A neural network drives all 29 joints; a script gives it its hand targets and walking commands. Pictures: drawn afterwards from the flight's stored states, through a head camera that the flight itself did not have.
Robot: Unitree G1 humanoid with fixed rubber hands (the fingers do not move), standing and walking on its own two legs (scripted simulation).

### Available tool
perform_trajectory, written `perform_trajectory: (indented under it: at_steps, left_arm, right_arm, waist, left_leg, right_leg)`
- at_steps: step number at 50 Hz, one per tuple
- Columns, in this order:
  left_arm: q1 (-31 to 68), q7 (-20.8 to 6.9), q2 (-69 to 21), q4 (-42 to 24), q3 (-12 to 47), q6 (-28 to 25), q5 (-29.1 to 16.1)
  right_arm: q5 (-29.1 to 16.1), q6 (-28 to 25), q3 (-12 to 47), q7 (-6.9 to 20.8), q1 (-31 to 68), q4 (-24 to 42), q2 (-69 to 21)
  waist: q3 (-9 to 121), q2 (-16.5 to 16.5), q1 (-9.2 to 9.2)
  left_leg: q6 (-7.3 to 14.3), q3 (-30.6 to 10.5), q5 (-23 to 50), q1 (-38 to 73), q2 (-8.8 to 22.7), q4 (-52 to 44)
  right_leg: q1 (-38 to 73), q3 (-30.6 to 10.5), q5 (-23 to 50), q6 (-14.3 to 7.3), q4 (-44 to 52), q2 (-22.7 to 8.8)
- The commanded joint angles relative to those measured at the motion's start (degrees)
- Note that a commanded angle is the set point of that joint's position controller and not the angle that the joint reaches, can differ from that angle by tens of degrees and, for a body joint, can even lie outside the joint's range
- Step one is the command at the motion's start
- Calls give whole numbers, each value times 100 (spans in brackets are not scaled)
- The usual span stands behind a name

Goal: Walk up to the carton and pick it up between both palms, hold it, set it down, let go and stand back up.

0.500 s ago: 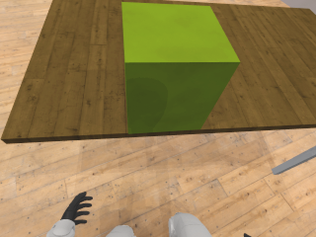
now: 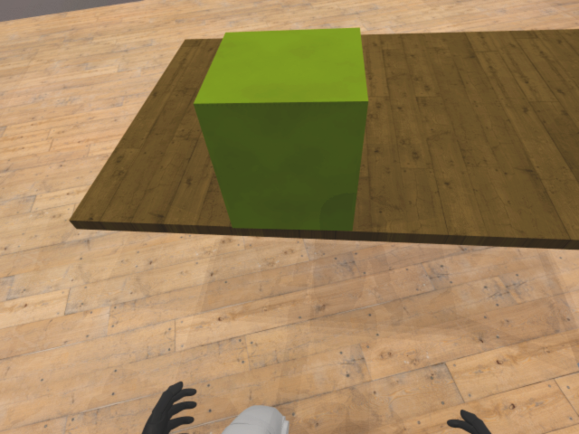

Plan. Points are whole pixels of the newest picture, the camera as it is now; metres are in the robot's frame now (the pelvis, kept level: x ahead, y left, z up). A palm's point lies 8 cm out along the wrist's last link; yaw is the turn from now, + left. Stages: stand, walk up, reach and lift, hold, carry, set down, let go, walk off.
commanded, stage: walk up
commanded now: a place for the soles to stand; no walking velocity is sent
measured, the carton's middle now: (291, 135) +0.52 +0.03 +0.12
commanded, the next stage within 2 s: reach and lift in 1.56 s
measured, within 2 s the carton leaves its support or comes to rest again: neither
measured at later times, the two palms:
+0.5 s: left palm out of the picture +0.06 +0.26 -0.13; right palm out of the picture +0.09 -0.18 -0.11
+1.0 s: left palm (161, 400) +0.17 +0.23 -0.11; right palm out of the picture +0.10 -0.20 -0.12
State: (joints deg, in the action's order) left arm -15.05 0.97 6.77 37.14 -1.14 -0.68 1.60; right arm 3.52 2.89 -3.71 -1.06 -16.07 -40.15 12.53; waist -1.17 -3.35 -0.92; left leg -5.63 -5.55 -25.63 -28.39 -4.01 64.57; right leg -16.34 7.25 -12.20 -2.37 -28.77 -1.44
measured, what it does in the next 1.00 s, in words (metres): steps on the spot: left foot, then right foot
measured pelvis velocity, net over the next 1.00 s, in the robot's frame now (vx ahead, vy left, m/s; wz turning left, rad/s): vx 0.04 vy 0.03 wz -0.11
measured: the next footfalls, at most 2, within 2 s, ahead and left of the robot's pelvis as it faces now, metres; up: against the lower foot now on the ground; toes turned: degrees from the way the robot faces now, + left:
left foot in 0.22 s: +0.05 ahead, +0.12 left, +0.00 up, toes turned +2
right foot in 0.58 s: +0.07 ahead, -0.09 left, +0.00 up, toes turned +2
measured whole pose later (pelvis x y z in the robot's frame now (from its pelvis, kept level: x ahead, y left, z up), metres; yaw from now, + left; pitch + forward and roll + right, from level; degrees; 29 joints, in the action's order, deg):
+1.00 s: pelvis +0.04 +0.03 +0.00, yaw -6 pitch -1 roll +0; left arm -15.7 1.6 7.3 40.1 -1.6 -1.2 1.2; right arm 1.0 0.3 -1.6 0.1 -15.1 -43.8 8.7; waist -1.6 0.4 0.7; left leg 2.5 9.0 -19.1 -7.8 0.2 28.1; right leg -13.6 -2.9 -15.5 0.4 -30.5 0.5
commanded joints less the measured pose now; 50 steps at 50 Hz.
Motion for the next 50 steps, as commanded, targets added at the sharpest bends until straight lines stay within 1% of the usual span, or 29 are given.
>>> perform_trajectory:
  at_steps: [1,6,7,9,10,11,12,13,14,15,19,21,23,26,28,29,30,31,32,34,35,36,38,40,44,45,47,49,50]
  left_arm:
    - [-315,88,759,-457,-269,-237,42]
    - [-659,79,974,-380,-326,-192,109]
    - [-658,51,1076,-423,-316,-158,94]
    - [-250,-26,1048,-424,-305,-77,36]
    - [-226,-81,1151,-448,-328,-4,-11]
    - [-315,-110,830,-382,-264,33,-8]
    - [-450,-149,506,-392,-110,59,-48]
    - [-522,-141,472,-443,-95,95,-38]
    - [-590,-145,652,-411,-149,126,43]
    - [-728,-154,606,-336,-127,143,25]
    - [-992,-94,641,-71,-149,128,88]
    - [-959,-72,533,-217,-140,113,71]
    - [-731,-50,396,-259,-114,56,39]
    - [-714,1,340,-276,-80,-23,40]
    - [-1092,36,291,-230,-143,-137,-6]
    - [-1247,48,450,-165,-189,-195,31]
    - [-1149,81,751,-280,-251,-244,61]
    - [-980,91,905,-228,-296,-243,55]
    - [-720,95,1032,-260,-318,-206,-43]
    - [-285,5,677,-238,-231,-203,-116]
    - [-490,-2,532,-303,-211,-220,-119]
    - [-505,6,476,-255,-178,-253,-69]
    - [-476,9,570,-180,-207,-246,-59]
    - [-589,24,527,-117,-200,-247,-73]
    - [-357,66,451,-162,-174,-188,-61]
    - [-427,67,496,-137,-158,-168,-69]
    - [-372,88,496,-100,-188,-144,-32]
    - [-322,101,495,-71,-189,-150,-72]
    - [-356,101,604,-76,-190,-146,-42]
  right_arm:
    - [69,-109,49,120,201,544,141]
    - [56,-173,162,189,530,770,-141]
    - [71,-207,185,207,346,753,-123]
    - [6,-303,158,184,-273,555,-237]
    - [-30,-331,128,150,-713,436,-158]
    - [48,-367,9,113,-991,373,167]
    - [17,-425,-81,66,-1082,439,427]
    - [-75,-439,-103,-20,-551,512,565]
    - [-175,-439,-86,-81,-249,523,367]
    - [-176,-454,-48,-99,-24,561,260]
    - [-200,-539,90,-114,-66,555,-101]
    - [-143,-519,19,-94,-45,506,9]
    - [-101,-498,4,-65,18,470,6]
    - [-122,-454,-54,6,55,435,252]
    - [-182,-385,-7,65,110,312,260]
    - [-180,-389,43,102,22,277,93]
    - [-230,-413,125,139,-125,317,-112]
    - [-163,-410,182,172,-158,273,-258]
    - [-212,-356,167,108,-141,298,-194]
    - [-151,-411,198,72,-125,186,-99]
    - [-163,-451,167,83,-71,82,88]
    - [-201,-467,120,105,-38,43,92]
    - [-205,-468,112,80,-127,-34,119]
    - [-214,-447,102,85,59,-22,121]
    - [-243,-415,120,86,-59,0,49]
    - [-239,-389,109,99,115,-17,73]
    - [-239,-366,86,102,72,87,111]
    - [-262,-353,92,108,67,92,110]
    - [-257,-337,125,110,98,112,70]
  waist:
    - [330,961,-175]
    - [-38,1140,-252]
    - [126,1061,-217]
    - [15,994,227]
    - [240,1231,385]
    - [43,437,484]
    - [29,-742,491]
    - [-241,-861,293]
    - [-432,-498,231]
    - [-488,-502,94]
    - [-381,-428,60]
    - [-353,-260,68]
    - [-375,-474,129]
    - [45,-342,178]
    - [194,-21,-63]
    - [352,337,-94]
    - [512,976,-1]
    - [254,1320,140]
    - [96,1310,247]
    - [-90,1170,327]
    - [318,738,189]
    - [226,656,111]
    - [367,743,168]
    - [554,220,63]
    - [287,-36,127]
    - [145,237,13]
    - [256,44,69]
    - [-37,96,86]
    - [24,367,106]
  left_leg:
    - [49,220,-206,-836,306,-810]
    - [377,538,-641,-272,472,-2267]
    - [444,656,-453,203,485,-2614]
    - [604,866,539,1399,380,-3502]
    - [633,984,1047,2246,338,-3894]
    - [763,551,1460,2890,495,-3911]
    - [1043,-908,189,2611,1460,-4581]
    - [1532,-1873,-1035,1472,2186,-5335]
    - [1704,-1739,-1584,683,2165,-5565]
    - [1820,-1574,-1424,699,2147,-5593]
    - [1636,-834,285,1441,1874,-5181]
    - [1762,-728,-78,1239,1849,-5252]
    - [1745,-313,326,1430,1680,-5026]
    - [1694,43,1284,1414,1644,-4485]
    - [1378,340,1824,1354,1340,-3933]
    - [1182,398,1976,1464,1213,-3472]
    - [906,615,1790,1052,1067,-3069]
    - [638,727,786,536,774,-2979]
    - [589,915,456,1039,678,-3197]
    - [674,684,1133,1750,922,-3994]
    - [696,545,1721,1969,994,-4057]
    - [730,436,2201,1923,1014,-4049]
    - [780,492,2426,2118,1088,-4162]
    - [786,710,2844,2393,996,-3996]
    - [792,767,2868,2335,1065,-4078]
    - [799,822,2649,2308,1044,-4100]
    - [779,889,2510,2310,988,-4088]
    - [810,904,2181,2107,996,-4150]
    - [830,900,2192,2218,1022,-4090]
  right_leg:
    - [1240,-1985,-1938,-789,1540,-1666]
    - [980,-1989,-1550,-820,1468,-1702]
    - [808,-1694,-1260,-740,1344,-1626]
    - [-181,-1179,-1194,-430,1047,-1296]
    - [-716,-786,-1466,-187,797,-939]
    - [-1619,-762,-1753,52,447,-750]
    - [-1840,-235,-1906,407,-696,-314]
    - [-1494,-315,-2036,502,-1592,-17]
    - [-922,-619,-2002,458,-2183,-85]
    - [-1052,-746,-2016,432,-2302,-58]
    - [-1499,-1125,-1497,437,-2791,-98]
    - [-1393,-960,-1339,520,-2714,-70]
    - [-1321,-883,-1264,564,-1975,-132]
    - [-401,-526,-924,506,-872,69]
    - [414,-524,193,373,495,170]
    - [655,-902,598,278,673,-48]
    - [980,-1898,1203,49,711,-709]
    - [1025,-2602,1118,-118,866,-1127]
    - [235,-2701,482,-459,913,-1314]
    - [16,-1924,958,-206,678,-749]
    - [358,-1621,1540,-72,430,-514]
    - [473,-1435,1962,68,220,-381]
    - [544,-1397,1750,50,138,-289]
    - [443,-1382,2106,46,162,-318]
    - [259,-1240,1601,97,-18,-216]
    - [133,-1152,1461,139,70,-141]
    - [245,-1187,1521,123,16,-234]
    - [123,-1330,1490,115,79,-217]
    - [122,-1330,1563,112,89,-250]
